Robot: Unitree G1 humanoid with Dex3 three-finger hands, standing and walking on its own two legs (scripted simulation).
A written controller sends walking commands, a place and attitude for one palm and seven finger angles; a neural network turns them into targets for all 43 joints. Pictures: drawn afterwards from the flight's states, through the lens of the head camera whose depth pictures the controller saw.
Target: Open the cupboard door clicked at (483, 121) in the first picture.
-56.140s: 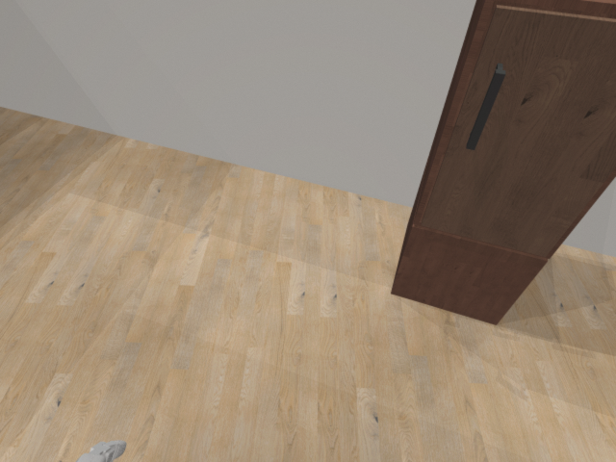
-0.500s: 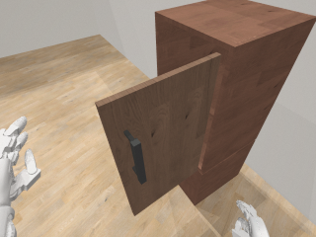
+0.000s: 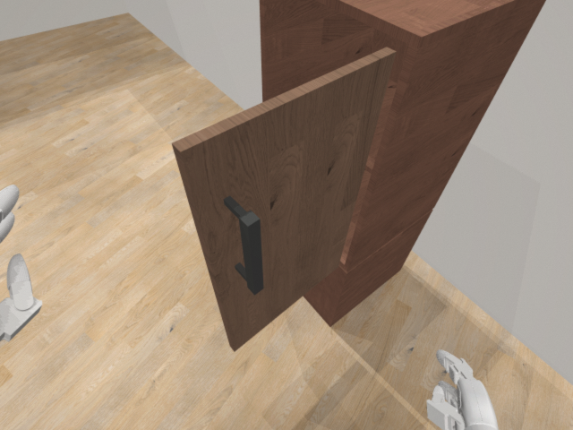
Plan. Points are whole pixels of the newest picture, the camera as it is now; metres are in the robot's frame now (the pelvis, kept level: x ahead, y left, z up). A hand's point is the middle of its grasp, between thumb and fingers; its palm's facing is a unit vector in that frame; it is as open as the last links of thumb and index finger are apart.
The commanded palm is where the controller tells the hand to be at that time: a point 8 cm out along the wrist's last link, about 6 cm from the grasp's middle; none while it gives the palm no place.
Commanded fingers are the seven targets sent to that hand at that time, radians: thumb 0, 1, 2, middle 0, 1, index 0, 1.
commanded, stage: step back with the hand held close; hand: left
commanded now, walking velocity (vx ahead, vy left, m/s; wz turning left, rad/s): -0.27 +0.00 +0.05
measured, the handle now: (244, 249) +0.34 +0.08 +0.06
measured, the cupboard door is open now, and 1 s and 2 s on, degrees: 93 93 93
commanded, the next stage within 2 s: stop stepping back and stand still in 0.66 s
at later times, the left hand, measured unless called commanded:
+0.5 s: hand out of the picture +0.12 +0.28 +0.18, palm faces +0.47 -0.74 -0.48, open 7.4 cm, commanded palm +0.05 +0.31 +0.18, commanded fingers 0.00 0.90 0.90 -0.20 -0.30 -0.20 -0.30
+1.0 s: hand out of the picture +0.03 +0.25 +0.16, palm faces +0.38 -0.79 -0.47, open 7.4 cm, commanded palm -0.03 +0.28 +0.18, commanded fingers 0.00 0.90 0.90 -0.20 -0.30 -0.20 -0.30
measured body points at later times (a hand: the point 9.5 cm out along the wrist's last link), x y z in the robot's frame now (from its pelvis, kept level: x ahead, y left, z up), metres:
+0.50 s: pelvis -0.08 +0.01 -0.01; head -0.06 +0.03 +0.44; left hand +0.09 +0.32 +0.20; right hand +0.07 -0.22 -0.09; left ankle +0.02 +0.08 -0.74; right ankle -0.13 -0.13 -0.68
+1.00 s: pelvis -0.18 -0.02 -0.01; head -0.19 +0.00 +0.44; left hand +0.00 +0.29 +0.19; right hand -0.02 -0.28 -0.06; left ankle -0.06 +0.06 -0.74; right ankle -0.23 -0.12 -0.73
